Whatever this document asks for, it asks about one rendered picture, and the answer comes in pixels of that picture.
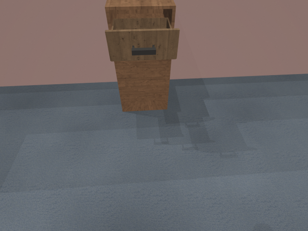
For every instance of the drawer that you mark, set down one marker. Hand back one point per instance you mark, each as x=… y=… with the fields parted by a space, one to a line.
x=142 y=33

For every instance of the cabinet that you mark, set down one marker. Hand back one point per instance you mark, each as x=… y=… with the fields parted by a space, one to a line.
x=143 y=85

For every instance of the handle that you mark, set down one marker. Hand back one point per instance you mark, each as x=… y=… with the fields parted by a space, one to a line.
x=143 y=51

